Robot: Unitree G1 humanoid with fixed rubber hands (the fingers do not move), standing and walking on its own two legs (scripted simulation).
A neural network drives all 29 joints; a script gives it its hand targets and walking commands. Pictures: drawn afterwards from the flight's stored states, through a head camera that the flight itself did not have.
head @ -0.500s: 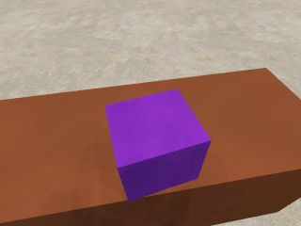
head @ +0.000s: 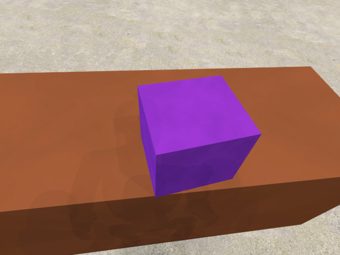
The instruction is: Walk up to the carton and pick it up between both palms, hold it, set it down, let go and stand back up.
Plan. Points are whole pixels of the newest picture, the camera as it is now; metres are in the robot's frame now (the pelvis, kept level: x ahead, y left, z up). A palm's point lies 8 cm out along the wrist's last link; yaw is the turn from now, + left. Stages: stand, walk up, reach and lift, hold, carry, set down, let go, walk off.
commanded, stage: walk up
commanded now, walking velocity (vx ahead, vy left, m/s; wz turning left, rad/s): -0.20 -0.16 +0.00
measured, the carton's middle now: (188, 135) +0.43 -0.06 +0.01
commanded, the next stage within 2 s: none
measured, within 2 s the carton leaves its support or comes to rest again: neither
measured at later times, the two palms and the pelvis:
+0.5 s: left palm out of the picture -0.09 +0.18 -0.10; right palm out of the picture -0.09 -0.33 -0.14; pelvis -0.12 -0.07 +0.02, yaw -1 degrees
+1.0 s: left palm out of the picture -0.13 +0.13 -0.12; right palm out of the picture -0.13 -0.31 -0.11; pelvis -0.13 -0.09 +0.03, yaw -2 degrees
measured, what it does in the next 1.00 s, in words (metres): walks backwards: right foot, then left foot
